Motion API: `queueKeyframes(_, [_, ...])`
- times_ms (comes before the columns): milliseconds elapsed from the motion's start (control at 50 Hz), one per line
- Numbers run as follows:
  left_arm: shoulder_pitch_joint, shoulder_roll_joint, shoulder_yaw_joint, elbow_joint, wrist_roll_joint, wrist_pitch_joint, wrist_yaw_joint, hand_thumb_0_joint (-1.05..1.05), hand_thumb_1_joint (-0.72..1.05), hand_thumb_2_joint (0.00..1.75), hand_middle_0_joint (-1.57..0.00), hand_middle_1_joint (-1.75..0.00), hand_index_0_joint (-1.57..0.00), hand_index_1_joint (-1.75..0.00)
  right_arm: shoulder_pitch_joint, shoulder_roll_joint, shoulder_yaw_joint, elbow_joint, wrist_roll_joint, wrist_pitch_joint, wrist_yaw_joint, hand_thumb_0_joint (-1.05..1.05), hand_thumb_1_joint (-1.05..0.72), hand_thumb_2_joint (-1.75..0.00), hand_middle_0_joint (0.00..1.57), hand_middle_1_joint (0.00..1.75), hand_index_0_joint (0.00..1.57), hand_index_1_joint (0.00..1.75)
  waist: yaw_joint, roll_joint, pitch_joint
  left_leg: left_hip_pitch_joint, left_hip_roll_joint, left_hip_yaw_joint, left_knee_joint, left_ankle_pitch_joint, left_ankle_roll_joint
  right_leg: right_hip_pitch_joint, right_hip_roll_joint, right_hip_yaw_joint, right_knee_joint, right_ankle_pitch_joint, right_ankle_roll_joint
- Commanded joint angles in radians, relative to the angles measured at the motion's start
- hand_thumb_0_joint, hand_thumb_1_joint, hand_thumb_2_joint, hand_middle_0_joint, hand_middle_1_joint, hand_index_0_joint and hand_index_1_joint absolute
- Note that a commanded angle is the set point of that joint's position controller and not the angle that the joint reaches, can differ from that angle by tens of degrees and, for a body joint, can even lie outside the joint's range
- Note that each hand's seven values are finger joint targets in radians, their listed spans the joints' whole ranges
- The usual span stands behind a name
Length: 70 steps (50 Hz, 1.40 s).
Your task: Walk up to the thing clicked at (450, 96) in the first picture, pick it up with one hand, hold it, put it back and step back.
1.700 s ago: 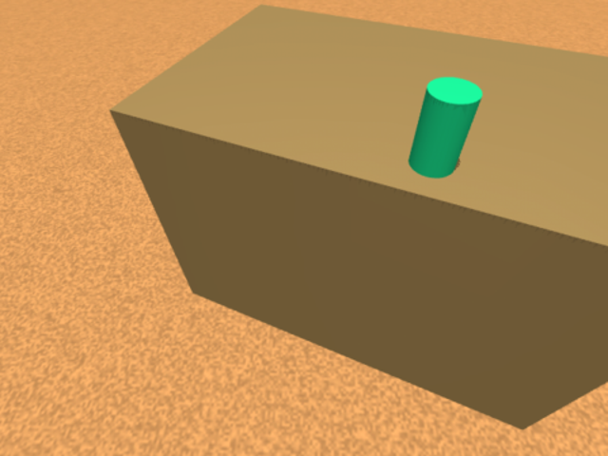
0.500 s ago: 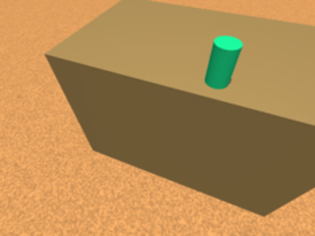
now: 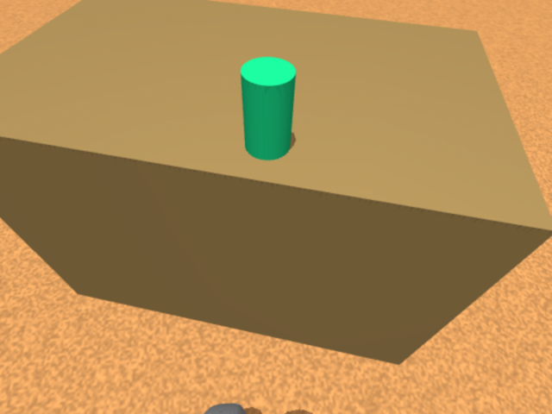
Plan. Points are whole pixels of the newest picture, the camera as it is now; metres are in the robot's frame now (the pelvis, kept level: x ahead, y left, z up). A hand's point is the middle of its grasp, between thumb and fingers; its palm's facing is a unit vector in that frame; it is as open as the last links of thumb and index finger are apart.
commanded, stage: walk up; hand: left
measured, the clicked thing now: (267, 111) +0.56 +0.08 +0.12
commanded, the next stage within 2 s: none
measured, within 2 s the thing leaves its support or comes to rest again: neither
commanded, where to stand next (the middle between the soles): +0.13 -0.07 m, yaw -7 degrees
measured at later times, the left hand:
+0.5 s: hand (203, 359) +0.22 +0.15 -0.13, palm faces -0.17 -0.89 -0.42, open 7.4 cm
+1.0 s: hand (176, 369) +0.20 +0.20 -0.15, palm faces -0.15 -0.89 -0.42, open 7.4 cm
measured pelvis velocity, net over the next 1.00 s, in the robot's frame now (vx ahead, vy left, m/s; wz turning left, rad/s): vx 0.07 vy -0.07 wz -0.16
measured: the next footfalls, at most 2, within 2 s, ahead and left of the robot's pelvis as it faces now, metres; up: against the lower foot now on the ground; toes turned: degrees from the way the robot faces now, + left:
right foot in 0.30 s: +0.11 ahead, -0.20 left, +0.00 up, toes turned -8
left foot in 0.60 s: +0.16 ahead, +0.04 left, +0.00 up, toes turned -7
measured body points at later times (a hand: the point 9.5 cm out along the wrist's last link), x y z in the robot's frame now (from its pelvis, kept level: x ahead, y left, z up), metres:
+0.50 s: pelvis +0.08 -0.10 -0.01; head +0.12 -0.12 +0.44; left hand +0.23 +0.20 -0.10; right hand +0.11 -0.43 -0.13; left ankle +0.10 +0.06 -0.69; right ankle +0.11 -0.22 -0.72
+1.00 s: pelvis +0.07 -0.07 -0.01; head +0.10 -0.07 +0.44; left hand +0.21 +0.25 -0.12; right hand +0.11 -0.40 -0.12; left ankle +0.12 +0.04 -0.72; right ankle +0.08 -0.20 -0.70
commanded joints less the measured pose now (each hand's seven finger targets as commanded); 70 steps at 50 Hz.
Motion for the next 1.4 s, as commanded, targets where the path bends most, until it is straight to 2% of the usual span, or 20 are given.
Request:
queueKeyframes(0, [-0.075,0.159,0.045,-0.138,-0.007,-0.015,0.04,0.0,0.9,0.9,-0.2,-0.3,-0.2,-0.3,0.207,-0.398,-0.125,-0.043,-0.037,-0.033,-0.051,0.0,-0.9,-0.9,0.2,0.3,0.2,0.3,-0.118,0.177,-0.044,0.302,0.454,-0.709,-0.492,-0.155,0.089,-0.461,0.054,0.176,0.363,-0.195,-0.015])
queueKeyframes(40, [-0.001,0.275,0.072,-0.084,-0.006,-0.008,0.042,0.0,0.9,0.9,-0.2,-0.3,-0.2,-0.3,0.029,-0.37,-0.109,-0.099,-0.001,-0.032,-0.04,0.0,-0.9,-0.9,0.2,0.3,0.2,0.3,-0.039,0.081,0.051,0.134,0.467,-0.615,-0.491,-0.23,0.227,-0.383,-0.02,0.214,0.499,-0.15,0.0])
queueKeyframes(180, [-0.039,0.176,0.055,-0.051,-0.028,-0.055,0.028,0.0,0.9,0.9,-0.2,-0.3,-0.2,-0.3,0.03,-0.271,-0.071,-0.117,-0.019,-0.027,0.005,0.0,-0.9,-0.9,0.2,0.3,0.2,0.3,-0.056,0.245,-0.027,0.139,0.237,-0.058,-0.258,0.496,0.149,-0.125,-0.063,-0.012,0.109,-0.052,0.031])
queueKeyframes(260, [0.056,0.196,0.065,0.032,-0.03,-0.08,0.062,0.0,0.9,0.9,-0.2,-0.3,-0.2,-0.3,0.012,-0.215,-0.049,-0.142,-0.006,0.029,0.016,0.0,-0.9,-0.9,0.2,0.3,0.2,0.3,-0.007,0.074,-0.124,0.007,0.145,0.037,0.114,0.33,0.08,0.18,0.022,-0.089,-0.171,0.161,0.012])
queueKeyframes(280, [0.082,0.279,0.09,0.032,-0.026,-0.092,0.074,0.0,0.9,0.9,-0.2,-0.3,-0.2,-0.3,0.06,-0.14,-0.024,-0.159,0.005,0.035,0.014,0.0,-0.9,-0.9,0.2,0.3,0.2,0.3,0.009,-0.138,-0.146,-0.149,0.087,0.046,0.301,0.119,0.033,0.273,-0.107,0.153,-0.214,0.224,-0.032])
queueKeyframes(300, [0.059,0.33,0.085,-0.01,-0.023,-0.104,0.088,0.0,0.9,0.9,-0.2,-0.3,-0.2,-0.3,0.051,-0.095,-0.002,-0.18,0.012,0.048,0.011,0.0,-0.9,-0.9,0.2,0.3,0.2,0.3,-0.009,-0.229,-0.156,-0.256,0.022,-0.034,0.38,-0.188,-0.005,0.222,-0.356,0.56,-0.316,0.215,-0.151])
queueKeyframes(320, [0.029,0.346,0.077,-0.008,-0.028,-0.101,0.09,0.0,0.9,0.9,-0.2,-0.3,-0.2,-0.3,-0.014,-0.187,-0.038,-0.164,0.013,0.063,-0.004,0.0,-0.9,-0.9,0.2,0.3,0.2,0.3,0.007,-0.126,-0.138,-0.168,0.06,-0.134,0.458,-0.247,-0.013,0.09,-0.404,0.61,-0.328,0.172,-0.255])
queueKeyframes(380, [-0.074,0.276,0.048,-0.003,-0.034,-0.106,0.111,0.0,0.9,0.9,-0.2,-0.3,-0.2,-0.3,0.036,-0.181,-0.028,-0.094,0.024,0.06,-0.004,0.0,-0.9,-0.9,0.2,0.3,0.2,0.3,-0.052,-0.128,-0.122,-0.158,0.096,-0.136,0.349,-0.169,-0.006,0.103,-0.257,0.32,-0.168,0.425,-0.184])
queueKeyframes(500, [-0.101,0.265,0.029,0.011,-0.043,-0.115,0.128,0.0,0.9,0.9,-0.2,-0.3,-0.2,-0.3,0.001,-0.167,-0.031,-0.054,0.016,0.072,0.007,0.0,-0.9,-0.9,0.2,0.3,0.2,0.3,-0.045,-0.163,-0.151,-0.026,0.043,-0.083,0.138,-0.081,-0.005,0.044,-0.259,0.279,-0.078,0.711,-0.195])
queueKeyframes(580, [-0.155,0.241,0.017,0.0,-0.06,-0.101,0.132,0.0,0.9,0.9,-0.2,-0.3,-0.2,-0.3,-0.023,-0.216,-0.055,-0.045,-0.003,0.069,0.014,0.0,-0.9,-0.9,0.2,0.3,0.2,0.3,-0.066,-0.035,-0.151,0.122,0.098,-0.197,-0.054,0.306,0.04,-0.126,-0.175,0.232,0.002,0.362,-0.092])
queueKeyframes(640, [-0.136,0.21,0.013,0.053,-0.049,-0.098,0.138,0.0,0.9,0.9,-0.2,-0.3,-0.2,-0.3,-0.158,-0.227,-0.051,-0.066,0.014,0.07,0.032,0.0,-0.9,-0.9,0.2,0.3,0.2,0.3,-0.018,0.097,-0.152,-0.018,0.216,-0.306,-0.127,0.253,0.155,0.005,-0.025,0.039,0.117,0.051,-0.021])
queueKeyframes(760, [-0.181,0.314,0.031,0.082,-0.031,-0.115,0.133,0.0,0.9,0.9,-0.2,-0.3,-0.2,-0.3,-0.157,-0.172,-0.042,-0.036,0.011,0.101,0.032,0.0,-0.9,-0.9,0.2,0.3,0.2,0.3,-0.053,-0.081,-0.095,-0.022,-0.007,-0.101,0.17,-0.081,0.009,-0.107,-0.293,0.469,-0.208,0.105,-0.195])
queueKeyframes(820, [-0.263,0.256,0.012,0.076,-0.028,-0.103,0.132,0.0,0.9,0.9,-0.2,-0.3,-0.2,-0.3,-0.072,-0.174,-0.053,0.007,0.007,0.086,0.038,0.0,-0.9,-0.9,0.2,0.3,0.2,0.3,-0.107,-0.059,-0.111,0.103,0.055,-0.188,-0.068,0.017,0.04,-0.194,-0.19,0.288,-0.105,0.128,-0.096])
queueKeyframes(860, [-0.235,0.194,0.001,0.092,-0.039,-0.088,0.133,0.0,0.9,0.9,-0.2,-0.3,-0.2,-0.3,-0.132,-0.243,-0.065,-0.006,0.002,0.074,0.04,0.0,-0.9,-0.9,0.2,0.3,0.2,0.3,-0.067,0.125,-0.098,0.038,0.242,-0.457,-0.302,-0.025,0.159,-0.155,0.012,0.029,0.159,-0.078,0.0])
queueKeyframes(900, [-0.17,0.217,0.015,0.125,-0.041,-0.087,0.133,0.0,0.9,0.9,-0.2,-0.3,-0.2,-0.3,-0.184,-0.239,-0.064,-0.021,-0.004,0.066,0.038,0.0,-0.9,-0.9,0.2,0.3,0.2,0.3,-0.038,0.115,-0.086,0.018,0.307,-0.481,-0.291,0.131,0.228,-0.13,0.002,0.041,0.292,-0.248,0.007])
queueKeyframes(1000, [-0.081,0.152,0.007,0.192,-0.047,-0.098,0.117,0.0,0.9,0.9,-0.2,-0.3,-0.2,-0.3,-0.266,-0.199,-0.028,-0.017,0.002,0.067,0.03,0.0,-0.9,-0.9,0.2,0.3,0.2,0.3,0.011,0.177,-0.117,0.008,0.179,-0.259,-0.171,0.22,0.106,0.084,-0.014,-0.034,-0.102,-0.011,-0.004])
queueKeyframes(1060, [-0.18,0.255,0.017,0.172,-0.025,-0.114,0.122,0.0,0.9,0.9,-0.2,-0.3,-0.2,-0.3,-0.213,-0.133,-0.004,0.006,0.022,0.079,0.032,0.0,-0.9,-0.9,0.2,0.3,0.2,0.3,-0.044,-0.029,-0.114,-0.019,0.029,-0.161,-0.039,0.091,-0.009,0.079,-0.227,0.358,-0.285,0.024,-0.109])
queueKeyframes(1080, [-0.236,0.279,0.012,0.161,-0.027,-0.112,0.117,0.0,0.9,0.9,-0.2,-0.3,-0.2,-0.3,-0.2,-0.152,-0.015,0.029,0.019,0.083,0.025,0.0,-0.9,-0.9,0.2,0.3,0.2,0.3,-0.067,-0.059,-0.075,0.096,0.02,-0.142,-0.026,-0.047,-0.011,-0.083,-0.281,0.399,-0.305,-0.043,-0.152])
queueKeyframes(1160, [-0.249,0.187,-0.02,0.189,-0.04,-0.107,0.107,0.0,0.9,0.9,-0.2,-0.3,-0.2,-0.3,-0.22,-0.163,-0.01,0.077,0.019,0.063,0.039,0.0,-0.9,-0.9,0.2,0.3,0.2,0.3,-0.058,-0.011,-0.104,0.182,0.095,-0.23,-0.266,0.069,0.038,-0.034,-0.122,0.133,-0.265,0.014,-0.022])
queueKeyframes(1380, [-0.278,0.161,-0.026,0.281,-0.047,-0.104,0.101,0.0,0.9,0.9,-0.2,-0.3,-0.2,-0.3,-0.269,-0.149,0.018,0.173,0.021,0.049,0.036,0.0,-0.9,-0.9,0.2,0.3,0.2,0.3,-0.041,0.02,-0.108,0.186,0.1,-0.195,-0.393,0.204,0.003,0.148,-0.135,0.098,-0.379,0.17,0.0])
